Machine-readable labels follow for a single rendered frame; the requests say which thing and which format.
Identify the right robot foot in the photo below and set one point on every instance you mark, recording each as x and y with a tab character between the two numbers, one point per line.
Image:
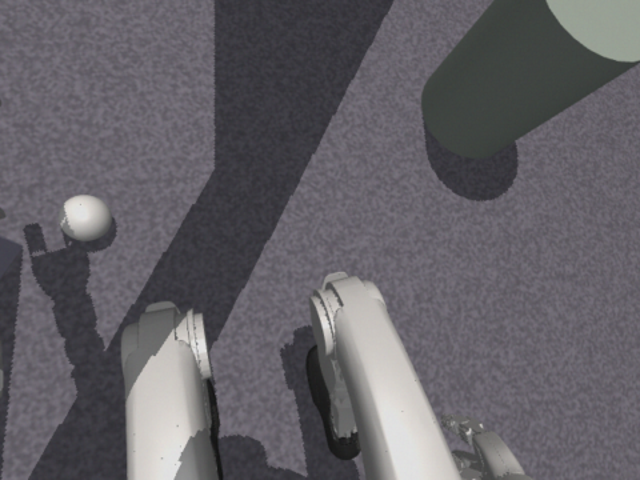
343	448

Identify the left robot foot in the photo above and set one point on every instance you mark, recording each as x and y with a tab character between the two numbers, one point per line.
214	428

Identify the right robot hand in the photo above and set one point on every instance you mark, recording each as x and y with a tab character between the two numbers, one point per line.
493	459

